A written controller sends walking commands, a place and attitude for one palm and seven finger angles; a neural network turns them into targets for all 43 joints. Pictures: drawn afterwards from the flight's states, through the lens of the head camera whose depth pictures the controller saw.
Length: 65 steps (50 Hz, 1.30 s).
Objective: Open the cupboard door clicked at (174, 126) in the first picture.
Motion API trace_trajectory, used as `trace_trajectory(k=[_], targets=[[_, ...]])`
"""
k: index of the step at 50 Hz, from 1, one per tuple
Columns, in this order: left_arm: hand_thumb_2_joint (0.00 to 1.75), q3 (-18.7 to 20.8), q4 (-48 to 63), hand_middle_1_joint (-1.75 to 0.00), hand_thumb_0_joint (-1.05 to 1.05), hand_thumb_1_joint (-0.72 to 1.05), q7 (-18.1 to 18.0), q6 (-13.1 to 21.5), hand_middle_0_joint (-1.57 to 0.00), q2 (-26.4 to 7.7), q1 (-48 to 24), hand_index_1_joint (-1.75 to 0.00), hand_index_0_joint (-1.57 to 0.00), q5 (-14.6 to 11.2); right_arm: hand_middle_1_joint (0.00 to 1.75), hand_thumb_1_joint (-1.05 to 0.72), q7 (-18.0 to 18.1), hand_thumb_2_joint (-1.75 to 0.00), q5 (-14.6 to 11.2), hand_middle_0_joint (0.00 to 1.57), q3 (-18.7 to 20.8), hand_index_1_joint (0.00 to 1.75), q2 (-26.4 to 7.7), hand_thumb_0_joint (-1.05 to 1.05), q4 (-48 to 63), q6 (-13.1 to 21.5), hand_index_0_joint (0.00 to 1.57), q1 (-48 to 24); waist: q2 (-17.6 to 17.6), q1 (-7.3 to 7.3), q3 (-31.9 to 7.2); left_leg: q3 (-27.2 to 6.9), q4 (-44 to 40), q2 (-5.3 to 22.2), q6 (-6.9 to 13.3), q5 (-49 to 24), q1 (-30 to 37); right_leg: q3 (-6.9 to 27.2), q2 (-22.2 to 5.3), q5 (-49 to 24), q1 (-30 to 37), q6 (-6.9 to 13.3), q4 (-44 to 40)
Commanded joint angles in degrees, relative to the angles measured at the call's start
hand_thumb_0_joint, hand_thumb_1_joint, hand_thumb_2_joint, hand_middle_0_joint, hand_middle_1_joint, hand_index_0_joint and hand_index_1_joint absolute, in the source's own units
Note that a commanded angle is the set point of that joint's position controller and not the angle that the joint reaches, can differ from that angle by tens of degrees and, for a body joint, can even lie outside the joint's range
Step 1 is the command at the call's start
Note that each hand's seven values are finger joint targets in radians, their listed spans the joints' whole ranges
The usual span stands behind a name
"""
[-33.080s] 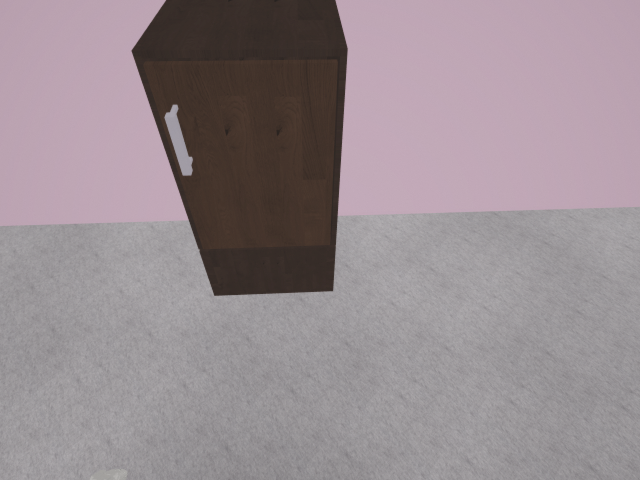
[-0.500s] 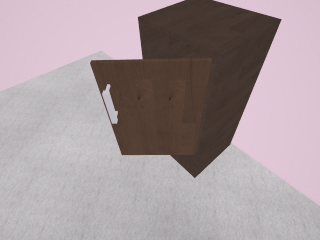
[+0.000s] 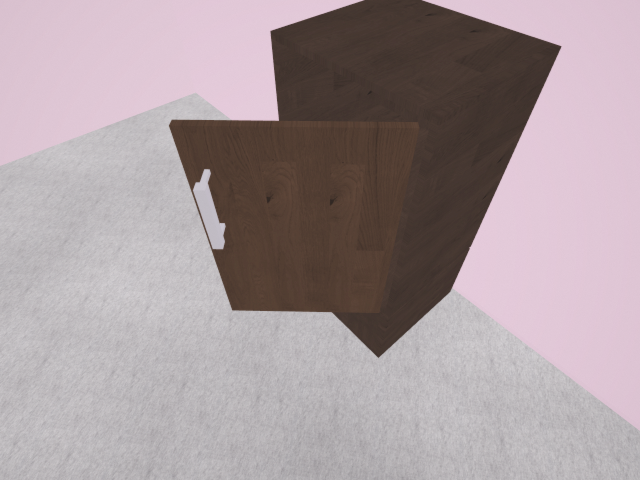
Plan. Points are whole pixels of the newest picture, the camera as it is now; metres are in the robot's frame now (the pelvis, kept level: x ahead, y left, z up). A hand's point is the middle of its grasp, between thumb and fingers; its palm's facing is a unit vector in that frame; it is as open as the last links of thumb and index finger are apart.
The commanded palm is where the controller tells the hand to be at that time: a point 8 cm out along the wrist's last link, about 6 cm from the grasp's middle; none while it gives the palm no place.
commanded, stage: look again from close up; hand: left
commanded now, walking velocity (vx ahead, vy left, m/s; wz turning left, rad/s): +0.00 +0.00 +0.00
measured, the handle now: (212, 210) +0.58 +0.24 -0.05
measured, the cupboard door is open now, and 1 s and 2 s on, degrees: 48 48 48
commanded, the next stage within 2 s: raise the hand with hooked fingers in 0.16 s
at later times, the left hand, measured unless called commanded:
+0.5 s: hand (185, 410) +0.21 +0.18 -0.02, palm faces +0.17 -0.98 -0.04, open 7.7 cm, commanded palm +0.13 +0.24 -0.07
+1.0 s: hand (165, 439) +0.18 +0.21 -0.07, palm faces -0.02 -1.00 -0.04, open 10.6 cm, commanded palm +0.15 +0.27 -0.06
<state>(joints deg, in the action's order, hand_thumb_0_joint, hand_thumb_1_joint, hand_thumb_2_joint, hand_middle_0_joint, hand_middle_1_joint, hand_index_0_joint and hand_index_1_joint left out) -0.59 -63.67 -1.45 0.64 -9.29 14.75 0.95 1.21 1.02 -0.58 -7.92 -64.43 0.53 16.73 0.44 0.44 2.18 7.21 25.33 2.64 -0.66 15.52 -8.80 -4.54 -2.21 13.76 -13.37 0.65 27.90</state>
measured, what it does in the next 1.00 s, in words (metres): lowers itself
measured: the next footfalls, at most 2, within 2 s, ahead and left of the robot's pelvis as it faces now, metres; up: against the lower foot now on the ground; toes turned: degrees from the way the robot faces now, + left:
none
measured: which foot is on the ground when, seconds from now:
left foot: down 0.00-1.00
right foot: down 0.00-1.00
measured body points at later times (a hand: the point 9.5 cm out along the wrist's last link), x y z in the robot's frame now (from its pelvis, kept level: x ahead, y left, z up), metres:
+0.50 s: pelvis -0.01 +0.00 -0.03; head +0.02 -0.01 +0.42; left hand +0.19 +0.24 -0.02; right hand +0.14 -0.27 -0.12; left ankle -0.02 +0.12 -0.74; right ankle +0.01 -0.11 -0.74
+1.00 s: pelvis -0.04 +0.00 -0.11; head +0.04 +0.02 +0.34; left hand +0.18 +0.27 -0.06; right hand +0.15 -0.19 -0.20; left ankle -0.02 +0.12 -0.74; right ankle +0.01 -0.11 -0.74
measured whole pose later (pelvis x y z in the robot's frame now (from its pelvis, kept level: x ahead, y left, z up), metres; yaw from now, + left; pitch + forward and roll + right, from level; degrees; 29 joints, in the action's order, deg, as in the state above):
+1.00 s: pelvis -0.04 +0.00 -0.11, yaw +3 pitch +16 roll -3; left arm 12.4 -4.0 21.8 20.0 -14.9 15.4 -16.3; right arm 2.2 -1.3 -2.3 -9.9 -32.6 11.8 11.7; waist 1.8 -0.7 -6.8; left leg 0.2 72.0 4.3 0.0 31.9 -56.5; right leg -8.4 -4.1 27.9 -56.3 1.3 68.1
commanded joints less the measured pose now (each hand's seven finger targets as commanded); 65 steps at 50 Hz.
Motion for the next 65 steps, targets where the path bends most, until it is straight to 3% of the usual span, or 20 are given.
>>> trace_trajectory(k=[1,12,13,14,15,16,17,18,19,20,21,23,27,32,34,39,42,48,55,65], targets=[[0.9,1.4,1.6,-0.3,0.0,0.9,-0.5,1.1,-0.2,-5.5,3.1,-0.3,-0.2,-0.2,0.3,-0.9,0.3,-0.9,-0.1,0.2,1.0,0.3,-4.8,0.0,1.0,1.3,0.2,3.5,0.1,-0.52,0.7,-5.1,-5.5,4.4,1.8,-6.4,-2.1,5.5,-4.7,-8.2,1.4,1.6,-5.1],[0.9,1.5,1.0,-0.3,0.0,0.9,-0.6,1.1,-0.2,-5.1,3.2,-0.3,-0.2,-0.2,0.3,-0.9,0.5,-0.9,-0.1,0.2,1.0,0.3,-4.4,0.0,0.3,1.2,0.2,3.7,-0.6,-0.4,1.8,-4.9,-5.6,4.3,1.7,-6.8,-1.8,5.6,-4.7,-9.3,1.4,1.7,-5.5],[0.9,1.5,-1.5,-0.3,0.0,0.9,-2.8,1.4,-0.2,-6.6,8.9,-0.3,-0.2,0.0,0.3,-0.9,0.0,-0.9,-0.9,0.2,2.0,0.3,-7.7,0.0,4.3,1.2,0.2,-3.0,-4.5,-2.94,2.9,-2.6,7.2,5.2,-0.1,-6.9,-6.7,9.4,-8.3,-31.3,1.8,0.2,-4.8],[0.89,7.2,85.9,-0.32,0.0,0.88,-1.8,14.9,-0.2,-18.7,-35.8,-0.32,-0.2,-12.2,0.3,-0.9,2.8,-0.9,-3.8,0.2,2.2,0.3,-17.2,0.0,24.3,10.5,0.2,-2.5,7.4,4.1,-26.2,-4.8,-1.1,-2.1,2.1,-12.9,6.3,6.2,-2.8,-22.5,9.3,1.3,-0.8],[0.88,8.2,70.4,-0.33,0.0,0.85,-4.8,12.2,-0.2,-15.2,-8.9,-0.33,-0.2,-7.2,0.3,-0.9,4.7,-0.9,-2.9,0.2,2.1,0.3,-12.5,0.0,21.3,15.0,0.2,-6.7,13.5,-1.39,-25.9,-4.0,-1.4,-1.4,2.6,-19.7,6.8,4.1,0.2,-13.6,8.4,2.5,2.2],[0.87,1.0,60.7,-0.34,0.0,0.83,-6.0,4.6,-0.21,-1.4,5.8,-0.34,-0.21,-8.7,0.3,-0.9,4.2,-0.9,-4.0,0.2,2.5,0.3,-9.8,0.0,21.5,16.7,0.2,-6.9,10.1,0.2,-13.2,-5.1,-1.3,-0.5,0.9,-15.9,-0.4,0.6,0.4,-6.7,1.0,1.4,1.1],[0.86,-1.9,59.7,-0.36,0.0,0.81,-4.6,4.5,-0.21,3.2,3.5,-0.36,-0.21,-11.0,0.3,-0.9,4.1,-0.9,-4.4,0.2,2.4,0.3,-11.2,0.0,20.1,17.5,0.2,-5.4,0.8,1.97,-3.9,-5.8,0.1,-0.7,1.4,-10.9,-4.3,-0.9,0.7,-5.6,-3.6,0.1,0.0],[0.85,1.6,60.5,-0.37,0.0,0.78,-3.6,7.6,-0.21,-1.1,-1.1,-0.37,-0.21,-11.2,0.3,-0.9,3.9,-0.9,-3.7,0.2,3.5,0.3,-13.4,0.0,22.9,18.6,0.2,-5.7,-4.7,3.36,0.8,-7.1,3.0,-1.4,2.2,-6.2,-8.1,-1.0,0.8,-1.8,-9.0,-0.6,0.0],[0.84,4.6,59.0,-0.39,0.0,0.76,-1.8,11.4,-0.21,-3.1,-0.3,-0.39,-0.21,-11.0,0.3,-0.9,3.5,-0.9,-2.6,0.2,4.6,0.3,-14.4,0.0,24.1,19.2,0.2,-4.5,-9.1,3.75,-1.4,-6.9,6.0,-2.0,2.2,-3.9,-10.7,-1.5,0.9,1.9,-12.6,-0.8,1.4],[0.83,5.1,53.6,-0.4,0.0,0.74,0.5,15.0,-0.21,-1.0,4.4,-0.4,-0.21,-11.2,0.3,-0.9,3.0,-0.9,-1.8,0.2,5.0,0.3,-14.0,0.0,26.0,19.7,0.2,-5.0,-13.5,2.55,-0.8,-6.8,9.2,-2.5,1.9,-0.6,-15.8,-1.5,0.8,6.8,-16.8,-1.0,3.6],[0.82,7.0,49.7,-0.42,0.0,0.71,3.4,18.7,-0.21,-1.1,9.8,-0.42,-0.21,-11.7,0.3,-0.9,2.0,-0.9,-1.9,0.2,5.5,0.3,-13.8,0.0,28.2,20.2,0.2,-5.8,-10.3,-0.13,-1.9,-6.2,12.4,-3.3,1.2,-0.1,-19.5,-0.4,0.2,7.8,-17.5,-0.3,6.7],[0.8,9.2,47.4,-0.45,0.0,0.67,10.1,27.8,-0.22,-0.1,16.3,-0.45,-0.22,-13.5,0.3,-0.9,0.3,-0.9,-1.4,0.2,6.2,0.3,-13.0,0.0,32.0,20.7,0.2,-7.2,-13.3,-3.54,-7.4,-5.3,18.9,-4.0,0.3,0.5,-27.5,0.9,0.3,7.1,-18.7,0.4,14.4],[0.76,15.6,49.1,-0.51,0.0,0.57,22.8,41.8,-0.22,-6.8,15.0,-0.51,-0.22,-15.5,0.3,-0.9,-2.6,-0.9,-1.5,0.2,7.6,0.3,-13.6,0.0,37.7,20.0,0.2,-9.1,-3.8,-5.55,-17.5,-4.4,31.3,-4.8,0.1,-2.0,-38.0,5.2,-0.6,-1.8,-21.3,1.8,27.4],[0.71,16.4,66.5,-0.58,0.0,0.46,23.0,33.7,-0.23,-9.6,3.7,-0.58,-0.23,-18.8,0.3,-0.9,-1.0,-0.9,-2.6,0.2,7.0,0.3,-13.9,0.0,45.6,16.5,0.2,-10.0,-0.2,-3.37,-22.6,-4.7,35.0,-4.2,1.5,2.2,-40.8,7.8,0.3,6.3,-24.5,0.6,27.9],[0.69,16.0,75.0,-0.62,0.0,0.41,20.8,33.3,-0.24,-9.8,1.8,-0.62,-0.24,-17.9,0.3,-0.9,-0.2,-0.9,-2.5,0.2,6.7,0.3,-12.9,0.0,45.1,15.8,0.2,-8.0,4.4,-1.94,-24.6,-5.1,36.3,-3.2,1.9,-0.4,-38.4,7.2,0.7,2.5,-25.1,0.7,28.9],[0.64,11.9,78.6,-0.69,0.0,0.29,20.3,32.4,-0.24,-8.5,-2.8,-0.69,-0.24,-16.2,0.3,-0.9,1.0,-0.9,-1.9,0.2,5.1,0.3,-13.0,0.0,42.0,15.8,0.2,-5.9,4.7,2.09,-23.3,-7.9,38.1,-1.8,2.2,0.7,-38.3,3.9,2.1,4.1,-32.2,0.7,30.5],[0.61,13.0,72.7,-0.74,0.0,0.22,22.7,28.3,-0.25,-10.1,-2.9,-0.74,-0.25,-17.0,0.3,-0.9,1.7,-0.9,-2.4,0.2,4.3,0.3,-13.7,0.0,41.4,15.8,0.2,-6.6,2.1,2.02,-22.0,-8.8,37.5,-1.9,2.0,5.1,-41.0,3.1,2.4,10.0,-33.4,0.5,29.7],[0.55,20.4,70.6,-0.82,0.0,0.08,22.8,21.9,-0.26,-14.0,1.7,-0.82,-0.26,-19.5,0.3,-0.9,2.1,-0.9,-3.0,0.2,4.1,0.3,-13.0,0.0,42.5,15.4,0.2,-8.0,0.1,-1.89,-27.5,-8.9,33.7,-2.5,1.8,4.3,-40.4,2.8,1.6,11.8,-26.7,0.2,27.8],[0.48,19.9,67.7,-0.93,0.0,-0.08,20.4,25.9,-0.27,-13.8,-2.6,-0.93,-0.27,-19.0,0.3,-0.9,2.2,-0.9,-2.7,0.2,3.7,0.3,-13.7,0.0,41.1,16.5,0.2,-6.1,0.2,-0.44,-21.8,-9.2,31.4,-2.5,1.6,8.5,-40.8,1.4,1.6,16.1,-31.2,0.3,27.4],[0.38,22.2,66.5,-1.08,0.0,-0.31,22.3,26.8,-0.29,-17.3,-5.7,-1.08,-0.29,-19.5,0.3,-0.9,2.4,-0.9,-2.9,0.2,4.1,0.3,-15.7,0.0,41.4,16.4,0.2,-3.4,3.4,-0.38,-23.0,-9.5,29.2,-2.5,1.4,4.5,-36.2,-0.1,2.0,10.3,-30.6,0.8,28.1]])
